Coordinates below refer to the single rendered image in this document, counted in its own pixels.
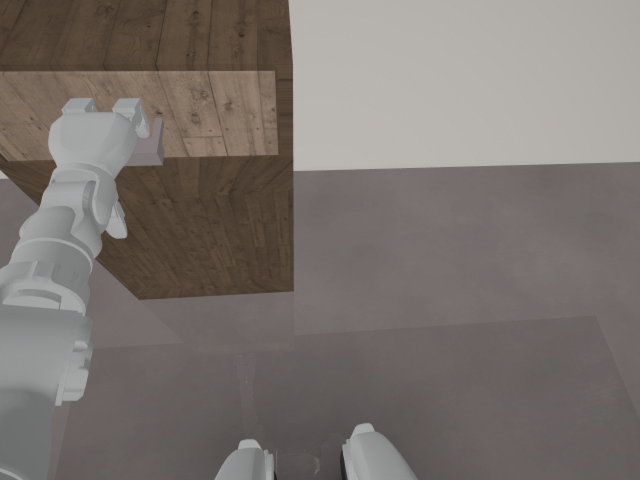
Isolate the handle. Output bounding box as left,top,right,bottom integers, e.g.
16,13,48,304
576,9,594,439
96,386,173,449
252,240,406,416
125,118,165,166

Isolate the right robot thigh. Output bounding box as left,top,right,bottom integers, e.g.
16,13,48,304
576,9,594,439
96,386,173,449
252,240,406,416
342,431,418,480

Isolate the left robot thigh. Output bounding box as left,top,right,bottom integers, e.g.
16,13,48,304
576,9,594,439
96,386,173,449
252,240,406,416
215,448,274,480

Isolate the robot thigh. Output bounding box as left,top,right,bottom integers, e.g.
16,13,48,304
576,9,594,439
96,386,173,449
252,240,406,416
215,448,274,480
342,431,418,480

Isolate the left robot upper arm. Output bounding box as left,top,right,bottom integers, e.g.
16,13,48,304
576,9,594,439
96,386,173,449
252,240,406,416
0,304,94,480

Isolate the cabinet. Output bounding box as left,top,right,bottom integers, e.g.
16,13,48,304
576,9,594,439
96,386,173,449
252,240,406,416
0,0,294,300

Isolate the left robot hand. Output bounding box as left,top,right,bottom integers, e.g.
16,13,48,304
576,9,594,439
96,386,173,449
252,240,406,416
48,98,150,239

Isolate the robot left forearm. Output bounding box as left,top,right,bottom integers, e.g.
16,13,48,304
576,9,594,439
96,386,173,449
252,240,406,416
0,163,116,316

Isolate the drawer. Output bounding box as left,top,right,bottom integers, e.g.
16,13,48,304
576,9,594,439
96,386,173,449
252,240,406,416
0,71,278,161

